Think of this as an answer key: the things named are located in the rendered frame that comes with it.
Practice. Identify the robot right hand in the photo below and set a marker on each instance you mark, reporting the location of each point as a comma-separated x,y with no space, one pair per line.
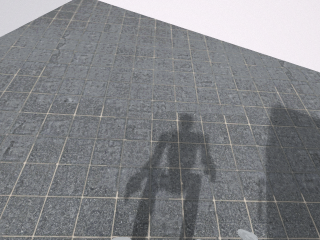
245,235

